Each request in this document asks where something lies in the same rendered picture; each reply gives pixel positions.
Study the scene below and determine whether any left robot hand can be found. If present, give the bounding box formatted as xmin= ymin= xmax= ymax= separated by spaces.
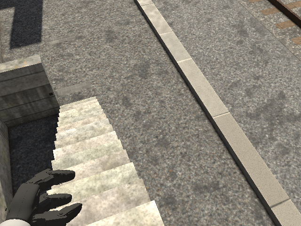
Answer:
xmin=5 ymin=169 xmax=83 ymax=226

